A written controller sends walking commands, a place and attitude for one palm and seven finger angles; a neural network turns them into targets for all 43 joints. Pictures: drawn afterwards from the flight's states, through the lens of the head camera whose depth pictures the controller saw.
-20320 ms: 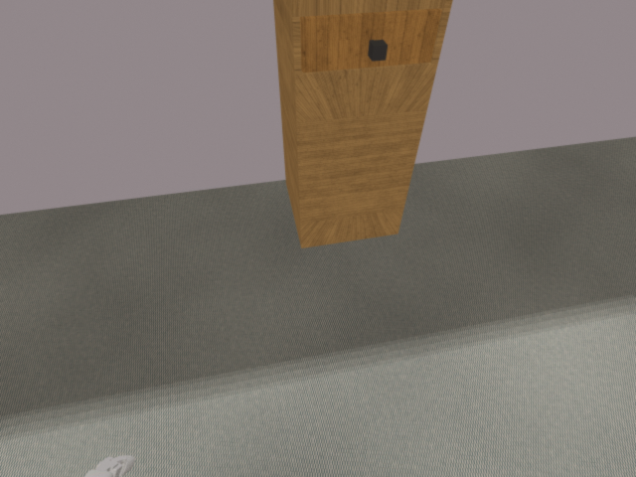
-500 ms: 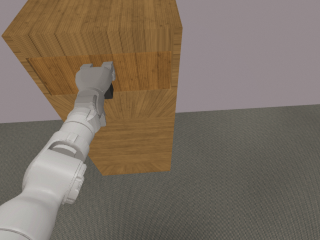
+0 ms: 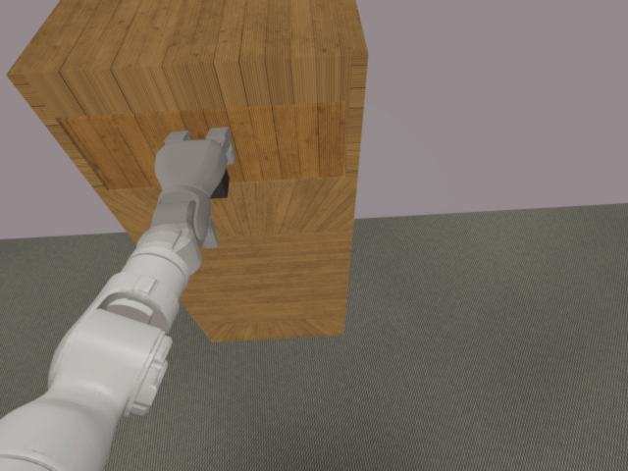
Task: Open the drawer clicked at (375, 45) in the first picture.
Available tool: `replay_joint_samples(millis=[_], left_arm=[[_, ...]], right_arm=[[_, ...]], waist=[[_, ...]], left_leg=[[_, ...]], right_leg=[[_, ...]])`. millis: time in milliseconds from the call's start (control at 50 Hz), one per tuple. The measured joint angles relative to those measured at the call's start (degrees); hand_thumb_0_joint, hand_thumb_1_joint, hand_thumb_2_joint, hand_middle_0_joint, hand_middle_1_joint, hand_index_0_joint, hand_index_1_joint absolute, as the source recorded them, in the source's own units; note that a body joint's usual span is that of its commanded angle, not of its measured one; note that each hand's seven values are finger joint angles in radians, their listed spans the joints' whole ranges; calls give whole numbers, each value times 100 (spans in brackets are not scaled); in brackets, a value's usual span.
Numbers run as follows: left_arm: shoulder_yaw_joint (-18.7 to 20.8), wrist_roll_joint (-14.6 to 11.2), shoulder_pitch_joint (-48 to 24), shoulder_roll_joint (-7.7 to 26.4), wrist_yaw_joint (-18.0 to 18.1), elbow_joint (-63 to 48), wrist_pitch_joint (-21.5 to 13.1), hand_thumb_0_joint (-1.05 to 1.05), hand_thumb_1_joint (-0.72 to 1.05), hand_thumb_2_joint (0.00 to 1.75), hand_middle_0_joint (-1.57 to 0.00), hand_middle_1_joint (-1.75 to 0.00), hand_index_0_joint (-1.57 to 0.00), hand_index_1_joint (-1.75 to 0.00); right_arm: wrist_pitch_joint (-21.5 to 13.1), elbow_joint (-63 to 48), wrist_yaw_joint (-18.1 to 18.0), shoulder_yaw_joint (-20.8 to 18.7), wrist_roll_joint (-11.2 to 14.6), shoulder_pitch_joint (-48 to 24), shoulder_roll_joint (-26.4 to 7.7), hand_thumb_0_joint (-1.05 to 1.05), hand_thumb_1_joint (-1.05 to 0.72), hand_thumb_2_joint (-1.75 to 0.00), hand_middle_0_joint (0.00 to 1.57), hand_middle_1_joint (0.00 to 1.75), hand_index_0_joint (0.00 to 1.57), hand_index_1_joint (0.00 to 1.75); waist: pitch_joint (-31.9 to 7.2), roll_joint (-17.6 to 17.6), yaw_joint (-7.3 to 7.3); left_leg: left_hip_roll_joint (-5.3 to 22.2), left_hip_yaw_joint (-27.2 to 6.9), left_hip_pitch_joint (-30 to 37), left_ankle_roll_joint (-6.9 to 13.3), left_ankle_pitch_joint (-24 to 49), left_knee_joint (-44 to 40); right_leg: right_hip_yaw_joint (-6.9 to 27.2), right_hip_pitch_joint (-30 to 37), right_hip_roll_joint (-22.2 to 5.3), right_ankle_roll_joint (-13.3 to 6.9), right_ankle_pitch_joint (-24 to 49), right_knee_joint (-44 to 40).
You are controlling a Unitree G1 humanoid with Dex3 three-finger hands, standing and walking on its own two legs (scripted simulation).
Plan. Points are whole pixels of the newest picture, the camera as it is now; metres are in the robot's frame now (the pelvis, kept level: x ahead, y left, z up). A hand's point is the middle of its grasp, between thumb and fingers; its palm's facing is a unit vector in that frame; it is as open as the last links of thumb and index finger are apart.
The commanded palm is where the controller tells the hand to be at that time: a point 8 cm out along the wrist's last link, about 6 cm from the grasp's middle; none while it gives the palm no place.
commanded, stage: close the thumb around the handle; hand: left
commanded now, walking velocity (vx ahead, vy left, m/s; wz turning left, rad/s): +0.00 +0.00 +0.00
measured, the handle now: (213, 169) +0.52 +0.12 +0.07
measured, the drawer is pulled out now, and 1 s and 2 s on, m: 0.00 0.01 0.06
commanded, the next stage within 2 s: pull the drawer open in 0.54 s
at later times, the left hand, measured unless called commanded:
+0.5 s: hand (204, 198) +0.48 +0.14 +0.05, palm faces -0.01 -0.05 -1.00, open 7.7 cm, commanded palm +0.45 +0.15 +0.11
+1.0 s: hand (204, 201) +0.48 +0.14 +0.05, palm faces -0.01 -0.03 -1.00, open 7.7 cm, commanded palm +0.46 +0.15 +0.11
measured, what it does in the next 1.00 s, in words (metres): stands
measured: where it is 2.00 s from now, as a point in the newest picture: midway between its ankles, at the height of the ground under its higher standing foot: outside the picture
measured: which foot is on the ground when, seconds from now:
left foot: down 0.00-1.00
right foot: down 0.00-1.00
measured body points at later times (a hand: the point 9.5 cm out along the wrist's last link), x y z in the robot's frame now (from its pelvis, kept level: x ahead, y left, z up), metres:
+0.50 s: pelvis +0.01 +0.00 +0.00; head +0.08 -0.03 +0.45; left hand +0.48 +0.14 +0.11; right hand +0.08 -0.27 -0.14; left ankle -0.03 +0.09 -0.73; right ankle -0.01 -0.09 -0.73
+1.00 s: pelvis +0.01 -0.01 +0.00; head +0.08 -0.03 +0.45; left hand +0.47 +0.14 +0.11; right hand +0.08 -0.27 -0.14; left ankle -0.03 +0.09 -0.73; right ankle -0.01 -0.09 -0.73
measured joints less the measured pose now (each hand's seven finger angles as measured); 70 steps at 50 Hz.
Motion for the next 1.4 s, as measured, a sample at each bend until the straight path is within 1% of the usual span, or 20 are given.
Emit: replay_joint_samples(millis=[80,160,300,380,540,680,780,820,880,1000,1240,1340,1400], left_arm=[[-51,4,59,14,-121,-77,-39,0,-24,40,-36,-124,-35,-126],[-25,-1,161,37,-200,-229,-144,0,-5,49,-36,-125,-34,-127],[-12,54,383,49,-167,-532,-266,0,31,64,-37,-128,-33,-128],[-66,72,523,0,-168,-626,-255,0,43,72,-39,-131,-32,-129],[-76,47,639,19,-142,-780,-226,0,42,71,-41,-134,-33,-130],[-114,-5,705,7,-156,-860,-214,0,43,71,-41,-134,-32,-131],[-46,-35,1011,26,-256,-1204,-207,1,43,70,-41,-134,-33,-131],[-127,-68,945,-7,-220,-1120,-202,1,43,71,-41,-135,-33,-131],[-138,2,768,-55,-173,-940,-236,0,42,72,-41,-135,-33,-131],[-138,56,587,-33,-101,-685,-261,-1,42,72,-41,-135,-33,-132],[-102,43,367,50,-50,-376,-305,-1,43,72,-41,-135,-32,-132],[-2,65,427,88,-74,-416,-316,0,43,72,-41,-135,-32,-132],[19,34,554,91,-96,-539,-296,0,43,71,-41,-135,-33,-132]], right_arm=[[12,-81,-16,18,11,-41,21,1,-90,-90,20,30,21,30],[10,-153,-14,-2,-2,-83,0,1,-90,-90,20,30,21,30],[37,-211,9,-78,-31,-119,-78,1,-91,-90,20,30,20,30],[69,-189,26,-111,-38,-142,-103,1,-91,-90,20,30,20,30],[94,-158,56,-141,-51,-184,-51,1,-91,-90,20,30,20,30],[131,-87,103,-129,-55,-160,-7,1,-91,-90,20,30,20,30],[167,-121,130,-140,-66,-136,1,1,-91,-90,20,30,20,30],[146,-94,119,-140,-53,-139,-15,1,-91,-90,20,30,20,30],[122,-22,92,-122,-51,-204,-29,1,-91,-90,20,30,20,30],[81,-22,51,-136,-82,-287,-52,1,-91,-90,20,30,20,30],[28,-15,16,-107,-49,-167,-58,1,-91,-90,20,30,20,30],[18,-12,18,-111,-53,-85,-44,1,-91,-90,20,30,20,30],[14,-41,40,-138,-46,-15,-43,1,-91,-90,20,30,20,30]], waist=[[-3,-18,28],[-2,-52,62],[-19,-84,118],[-18,-77,149],[11,-32,149],[31,13,186],[-5,24,207],[21,34,211],[61,1,216],[54,-17,179],[94,-42,93],[76,-45,65],[54,-22,75]], left_leg=[[1,-7,90,-8,-2,-53],[6,-8,135,-16,-11,-78],[14,-12,161,-28,-52,-77],[13,-27,184,-32,-68,-77],[8,-38,232,-43,-71,-103],[6,-52,292,-48,-67,-150],[11,-12,382,-50,-32,-227],[4,-61,405,-53,-45,-213],[-10,-118,365,-57,-71,-167],[-17,-131,254,-63,-38,-109],[-11,-102,158,-52,12,-72],[1,-50,156,-44,24,-90],[10,-11,199,-37,18,-119]], right_leg=[[-3,85,4,-8,-11,-39],[-1,125,11,-16,-24,-56],[-1,148,21,-25,-68,-50],[-14,177,21,-27,-88,-54],[-22,219,18,-35,-106,-60],[-29,278,18,-38,-110,-98],[24,353,32,-38,-91,-169],[-18,395,24,-38,-105,-167],[-76,367,6,-48,-130,-114],[-93,264,-6,-53,-106,-61],[-70,166,-1,-49,-36,-41],[-18,145,14,-41,-5,-54],[22,173,26,-35,4,-79]])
